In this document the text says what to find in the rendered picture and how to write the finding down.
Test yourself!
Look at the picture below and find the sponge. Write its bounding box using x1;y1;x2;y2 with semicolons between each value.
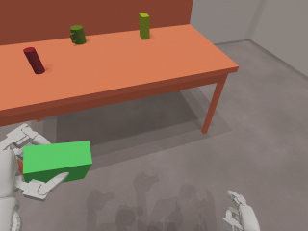
23;141;92;184

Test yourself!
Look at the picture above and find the right robot hand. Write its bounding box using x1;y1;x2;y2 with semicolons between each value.
222;190;261;231

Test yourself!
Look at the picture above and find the robot left forearm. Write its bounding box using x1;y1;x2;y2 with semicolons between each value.
0;197;23;231

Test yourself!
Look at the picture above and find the left robot hand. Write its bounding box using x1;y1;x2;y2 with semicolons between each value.
0;123;69;202

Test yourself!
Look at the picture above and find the table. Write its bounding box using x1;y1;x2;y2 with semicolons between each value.
0;0;239;175

